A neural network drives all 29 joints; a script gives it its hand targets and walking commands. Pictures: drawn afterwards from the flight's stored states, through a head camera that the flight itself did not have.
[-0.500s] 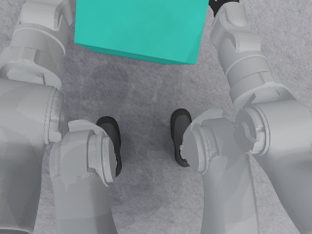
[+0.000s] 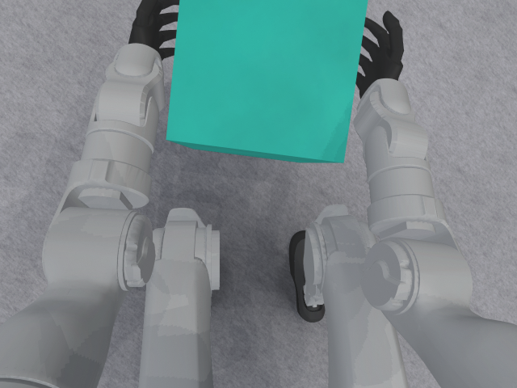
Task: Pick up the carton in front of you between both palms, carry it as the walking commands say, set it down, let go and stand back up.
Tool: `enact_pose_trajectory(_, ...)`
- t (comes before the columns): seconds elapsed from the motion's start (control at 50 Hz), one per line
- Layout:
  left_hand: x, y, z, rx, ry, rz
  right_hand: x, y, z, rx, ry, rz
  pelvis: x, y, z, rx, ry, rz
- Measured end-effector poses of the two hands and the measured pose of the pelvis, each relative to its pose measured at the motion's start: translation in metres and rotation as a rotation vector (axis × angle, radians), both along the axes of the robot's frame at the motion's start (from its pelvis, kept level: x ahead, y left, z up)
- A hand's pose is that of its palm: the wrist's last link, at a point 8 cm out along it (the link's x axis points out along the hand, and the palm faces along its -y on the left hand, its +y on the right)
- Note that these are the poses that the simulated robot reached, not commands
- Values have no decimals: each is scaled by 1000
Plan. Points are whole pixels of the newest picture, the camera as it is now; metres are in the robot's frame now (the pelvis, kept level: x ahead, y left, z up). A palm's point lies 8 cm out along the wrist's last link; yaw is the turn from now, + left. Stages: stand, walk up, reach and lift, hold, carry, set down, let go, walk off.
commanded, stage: reach and lift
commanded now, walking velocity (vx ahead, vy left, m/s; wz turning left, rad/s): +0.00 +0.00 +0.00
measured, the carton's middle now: (259, 89) +0.51 +0.01 -0.17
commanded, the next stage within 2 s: none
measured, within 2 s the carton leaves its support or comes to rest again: neither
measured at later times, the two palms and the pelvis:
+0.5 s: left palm (92, 11) +0.49 +0.16 +0.06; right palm (474, 44) +0.48 -0.14 +0.07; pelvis +0.01 -0.01 +0.12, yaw +2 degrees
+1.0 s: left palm out of the picture +0.43 +0.16 +0.23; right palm out of the picture +0.44 -0.14 +0.24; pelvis +0.06 +0.00 +0.26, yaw +3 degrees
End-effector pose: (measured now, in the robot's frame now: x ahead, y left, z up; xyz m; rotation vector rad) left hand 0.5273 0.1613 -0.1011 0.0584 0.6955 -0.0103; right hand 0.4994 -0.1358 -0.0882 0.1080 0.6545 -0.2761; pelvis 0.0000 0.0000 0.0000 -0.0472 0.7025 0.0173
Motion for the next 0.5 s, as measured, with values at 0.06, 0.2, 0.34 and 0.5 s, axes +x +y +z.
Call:
enact_pose_trajectory(0.06,-7,5,36,-1,-3,22,-6,5,29,6,-6,12,-2,-2,17,1,3,9)
enact_pose_trajectory(0.2,-16,-2,95,9,25,26,-19,-2,82,-11,25,21,-6,-3,56,1,26,20)
enact_pose_trajectory(0.34,-25,-6,126,6,13,44,-20,-7,118,-19,13,37,-1,-5,87,14,47,8)
enact_pose_trajectory(0.5,-42,2,162,-16,0,83,-24,1,161,-22,-2,66,11,-7,120,20,33,14)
